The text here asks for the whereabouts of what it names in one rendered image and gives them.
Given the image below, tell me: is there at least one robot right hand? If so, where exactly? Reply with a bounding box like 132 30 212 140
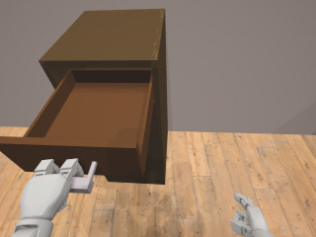
230 193 270 237

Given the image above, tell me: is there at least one handle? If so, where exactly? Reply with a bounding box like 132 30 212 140
69 161 98 194

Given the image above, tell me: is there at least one robot left hand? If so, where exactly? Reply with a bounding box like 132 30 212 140
20 158 84 221

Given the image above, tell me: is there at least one drawer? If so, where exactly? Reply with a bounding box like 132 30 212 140
0 68 154 178

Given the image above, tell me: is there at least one cabinet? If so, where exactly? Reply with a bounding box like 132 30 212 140
39 8 168 185

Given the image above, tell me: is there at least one robot left forearm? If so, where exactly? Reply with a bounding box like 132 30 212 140
11 217 54 237

